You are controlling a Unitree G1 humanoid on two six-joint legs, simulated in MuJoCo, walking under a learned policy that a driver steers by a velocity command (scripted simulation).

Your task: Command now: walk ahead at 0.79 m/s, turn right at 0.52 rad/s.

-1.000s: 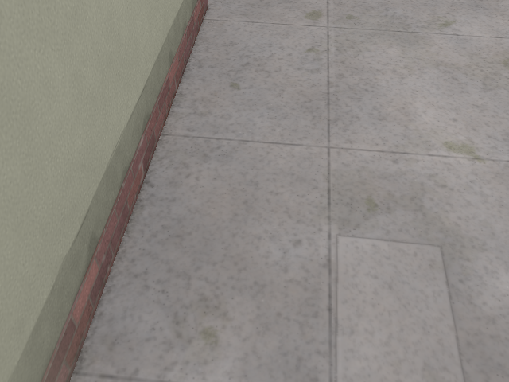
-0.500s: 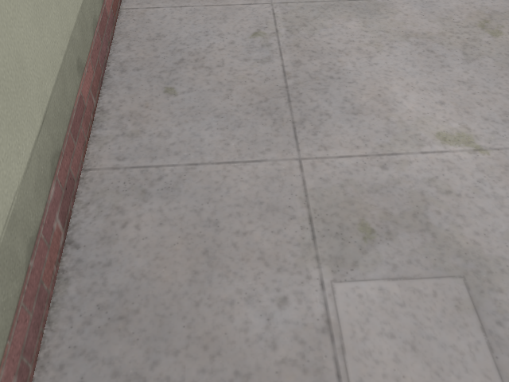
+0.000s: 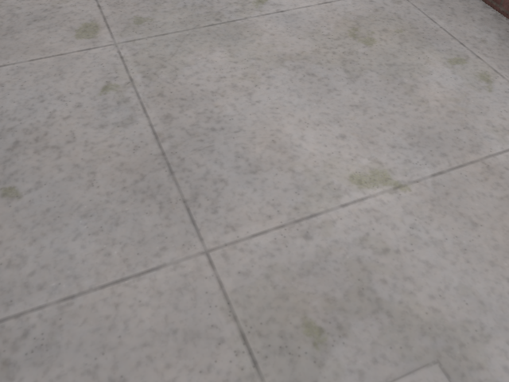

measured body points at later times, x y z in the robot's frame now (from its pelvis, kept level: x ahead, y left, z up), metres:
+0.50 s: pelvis +0.28 +0.01 +0.02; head +0.33 +0.01 +0.47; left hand +0.39 +0.29 -0.08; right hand +0.46 -0.25 -0.09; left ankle +0.26 +0.16 -0.63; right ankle +0.37 -0.08 -0.72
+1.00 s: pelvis +0.32 +0.08 +0.02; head +0.35 +0.12 +0.47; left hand +0.29 +0.40 -0.10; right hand +0.63 -0.05 -0.05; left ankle +0.32 +0.17 -0.72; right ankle +0.44 -0.04 -0.66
